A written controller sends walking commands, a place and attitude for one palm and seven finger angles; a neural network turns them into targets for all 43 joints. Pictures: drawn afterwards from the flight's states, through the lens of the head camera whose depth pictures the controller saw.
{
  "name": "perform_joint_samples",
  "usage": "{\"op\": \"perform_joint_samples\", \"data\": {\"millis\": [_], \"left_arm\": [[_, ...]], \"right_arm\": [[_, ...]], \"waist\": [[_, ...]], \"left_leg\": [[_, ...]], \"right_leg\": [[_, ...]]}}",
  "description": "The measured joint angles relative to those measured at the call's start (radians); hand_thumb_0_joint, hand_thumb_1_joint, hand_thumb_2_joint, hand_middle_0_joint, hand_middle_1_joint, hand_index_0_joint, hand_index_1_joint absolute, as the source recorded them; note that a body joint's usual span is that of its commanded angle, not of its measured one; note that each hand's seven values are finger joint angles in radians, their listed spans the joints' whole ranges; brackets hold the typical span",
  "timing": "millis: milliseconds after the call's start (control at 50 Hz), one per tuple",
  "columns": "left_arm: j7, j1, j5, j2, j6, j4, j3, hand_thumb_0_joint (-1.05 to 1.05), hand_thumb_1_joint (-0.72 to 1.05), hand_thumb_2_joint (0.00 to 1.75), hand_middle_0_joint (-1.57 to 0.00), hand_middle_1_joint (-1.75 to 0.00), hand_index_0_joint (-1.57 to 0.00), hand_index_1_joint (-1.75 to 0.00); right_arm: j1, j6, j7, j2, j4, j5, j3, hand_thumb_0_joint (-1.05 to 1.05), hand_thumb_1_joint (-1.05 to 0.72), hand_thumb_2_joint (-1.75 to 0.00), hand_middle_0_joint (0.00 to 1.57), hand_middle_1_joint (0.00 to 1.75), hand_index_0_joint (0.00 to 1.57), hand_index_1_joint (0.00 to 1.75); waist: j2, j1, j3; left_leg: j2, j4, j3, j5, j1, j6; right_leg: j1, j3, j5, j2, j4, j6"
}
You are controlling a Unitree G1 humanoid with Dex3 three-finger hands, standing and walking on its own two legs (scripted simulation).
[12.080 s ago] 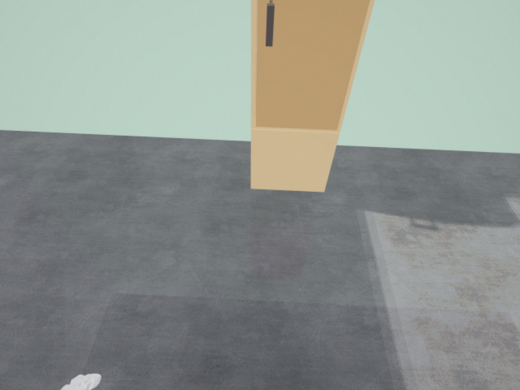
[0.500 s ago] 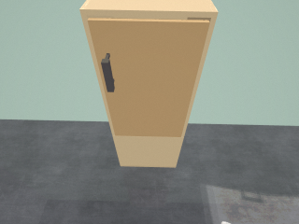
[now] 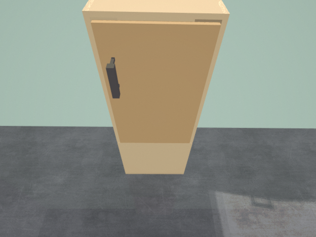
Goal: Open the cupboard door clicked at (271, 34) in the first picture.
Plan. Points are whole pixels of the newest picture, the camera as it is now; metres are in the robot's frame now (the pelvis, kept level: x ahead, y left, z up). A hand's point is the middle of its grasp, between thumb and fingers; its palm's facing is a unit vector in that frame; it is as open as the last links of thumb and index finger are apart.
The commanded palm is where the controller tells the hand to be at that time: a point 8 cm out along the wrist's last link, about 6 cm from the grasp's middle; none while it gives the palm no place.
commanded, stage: look again from close up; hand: left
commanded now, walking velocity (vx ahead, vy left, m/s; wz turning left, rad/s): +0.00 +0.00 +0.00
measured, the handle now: (114, 78) +0.56 +0.18 +0.08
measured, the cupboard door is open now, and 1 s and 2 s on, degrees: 0 0 0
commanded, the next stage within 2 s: raise the hand with hooked fingers in 0.46 s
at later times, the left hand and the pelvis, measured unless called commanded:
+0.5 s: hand out of the picture +0.09 +0.20 -0.17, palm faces -0.02 -0.97 -0.25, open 7.4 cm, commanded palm none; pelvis +0.03 -0.01 +0.00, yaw +0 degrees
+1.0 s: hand (83, 217) +0.17 +0.20 -0.05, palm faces +0.16 -0.99 -0.03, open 8.7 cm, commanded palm +0.16 +0.25 -0.02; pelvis -0.01 -0.06 -0.09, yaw +2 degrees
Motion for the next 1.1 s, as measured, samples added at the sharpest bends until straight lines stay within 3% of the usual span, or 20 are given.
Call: {"op": "perform_joint_samples", "data": {"millis": [360, 580, 600, 620, 680, 760, 820, 860, 900, 940, 1000, 1100], "left_arm": [[0.001, -0.101, 0.000, 0.002, -0.011, 0.011, -0.004, 0.01, 0.91, 0.90, -0.20, -0.30, -0.20, -0.30], [0.010, -0.100, 0.002, 0.022, -0.013, 0.006, 0.004, 0.01, 0.91, 0.90, -0.20, -0.30, -0.20, -0.30], [0.008, -0.054, -0.027, 0.012, 0.044, -0.143, 0.055, 0.01, 0.91, 0.89, -0.20, -0.30, -0.20, -0.30], [0.012, 0.004, -0.047, 0.005, 0.050, -0.328, 0.094, 0.01, 0.90, 0.89, -0.20, -0.30, -0.20, -0.30], [0.032, 0.125, -0.121, -0.008, -0.036, -0.739, 0.133, 0.02, 0.89, 0.89, -0.21, -0.31, -0.20, -0.31], [-0.081, 0.092, -0.201, -0.036, -0.282, -0.867, 0.203, 0.01, 0.84, 0.86, -0.21, -0.35, -0.20, -0.34], [-0.243, 0.057, -0.263, -0.020, -0.490, -0.837, 0.256, 0.01, 0.79, 0.84, -0.21, -0.38, -0.21, -0.38], [-0.356, 0.041, -0.302, -0.002, -0.567, -0.809, 0.286, 0.01, 0.74, 0.83, -0.21, -0.40, -0.21, -0.40], [-0.432, 0.037, -0.343, 0.013, -0.562, -0.794, 0.309, 0.01, 0.70, 0.81, -0.22, -0.43, -0.22, -0.43], [-0.465, 0.042, -0.377, 0.021, -0.517, -0.794, 0.329, 0.01, 0.65, 0.79, -0.22, -0.46, -0.22, -0.46], [-0.459, 0.050, -0.394, 0.028, -0.461, -0.823, 0.354, 0.01, 0.58, 0.76, -0.23, -0.50, -0.23, -0.50], [-0.447, 0.025, -0.386, 0.053, -0.429, -0.886, 0.358, 0.02, 0.47, 0.71, -0.23, -0.58, -0.23, -0.58]], "right_arm": [[-0.120, -0.022, -0.005, 0.018, 0.011, 0.002, 0.010, 0.00, -0.91, -0.90, 0.20, 0.30, 0.20, 0.30], [-0.134, -0.017, -0.007, -0.002, 0.002, 0.004, 0.006, 0.00, -0.91, -0.90, 0.20, 0.30, 0.20, 0.30], [-0.109, -0.023, -0.008, -0.002, -0.048, 0.015, -0.003, 0.00, -0.91, -0.90, 0.20, 0.30, 0.20, 0.30], [-0.075, -0.062, -0.019, 0.002, -0.102, 0.021, -0.007, 0.01, -0.91, -0.90, 0.20, 0.30, 0.20, 0.30], [-0.007, -0.183, -0.032, 0.015, -0.227, 0.030, -0.028, 0.01, -0.91, -0.90, 0.20, 0.30, 0.20, 0.30], [-0.025, -0.231, -0.020, 0.010, -0.343, 0.016, -0.042, 0.01, -0.91, -0.90, 0.20, 0.30, 0.20, 0.30], [-0.072, -0.247, -0.007, 0.009, -0.410, 0.017, -0.045, 0.01, -0.90, -0.90, 0.20, 0.30, 0.20, 0.30], [-0.097, -0.256, -0.004, -0.001, -0.456, 0.025, -0.048, 0.01, -0.90, -0.90, 0.20, 0.30, 0.20, 0.30], [-0.111, -0.254, -0.013, -0.017, -0.501, 0.037, -0.048, 0.01, -0.90, -0.90, 0.20, 0.30, 0.20, 0.30], [-0.117, -0.249, -0.030, -0.028, -0.532, 0.048, -0.046, 0.01, -0.90, -0.90, 0.20, 0.30, 0.20, 0.30], [-0.109, -0.246, -0.058, -0.033, -0.544, 0.055, -0.036, 0.01, -0.91, -0.90, 0.20, 0.30, 0.20, 0.30], [-0.081, -0.250, -0.086, -0.018, -0.507, 0.053, -0.002, 0.01, -0.91, -0.90, 0.20, 0.30, 0.20, 0.30]], "waist": [[-0.016, 0.004, -0.011], [-0.014, 0.006, -0.017], [-0.015, 0.003, -0.014], [-0.023, 0.011, -0.009], [-0.035, 0.001, -0.033], [-0.004, -0.014, -0.098], [-0.014, -0.007, -0.150], [-0.020, 0.004, -0.165], [-0.018, 0.017, -0.170], [-0.012, 0.029, -0.169], [-0.004, 0.043, -0.160], [0.010, 0.045, -0.147]], "left_leg": [[0.009, -0.012, 0.003, -0.031, 0.053, -0.013], [0.015, -0.013, -0.004, -0.039, 0.060, -0.020], [0.015, 0.000, -0.009, -0.044, 0.050, -0.022], [0.010, -0.003, -0.008, -0.042, 0.051, -0.025], [-0.011, 0.009, -0.016, -0.038, 0.024, -0.031], [0.008, 0.207, -0.032, -0.108, -0.177, -0.037], [0.033, 0.386, -0.029, -0.169, -0.371, -0.053], [0.047, 0.502, -0.032, -0.211, -0.479, -0.054], [0.058, 0.587, -0.043, -0.228, -0.553, -0.069], [0.064, 0.648, -0.058, -0.260, -0.593, -0.075], [0.072, 0.685, -0.085, -0.280, -0.608, -0.086], [0.079, 0.659, -0.117, -0.269, -0.577, -0.089]], "right_leg": [[0.050, 0.005, -0.029, 0.010, -0.011, -0.006], [0.065, -0.002, -0.035, 0.017, -0.024, -0.009], [0.056, -0.007, -0.039, 0.016, -0.013, -0.011], [0.041, -0.007, -0.045, 0.010, 0.016, -0.018], [-0.024, -0.017, -0.072, -0.010, 0.116, -0.035], [-0.176, -0.031, -0.138, 0.001, 0.226, -0.030], [-0.373, -0.028, -0.189, 0.018, 0.402, -0.051], [-0.479, -0.032, -0.224, 0.027, 0.511, -0.059], [-0.549, -0.042, -0.261, 0.034, 0.595, -0.072], [-0.581, -0.055, -0.282, 0.040, 0.644, -0.082], [-0.580, -0.081, -0.295, 0.048, 0.662, -0.087], [-0.529, -0.111, -0.277, 0.060, 0.609, -0.094]]}}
